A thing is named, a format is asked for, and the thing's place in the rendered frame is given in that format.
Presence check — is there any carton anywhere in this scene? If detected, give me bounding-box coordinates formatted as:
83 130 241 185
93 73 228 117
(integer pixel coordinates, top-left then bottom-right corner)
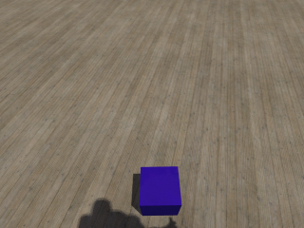
140 166 182 216

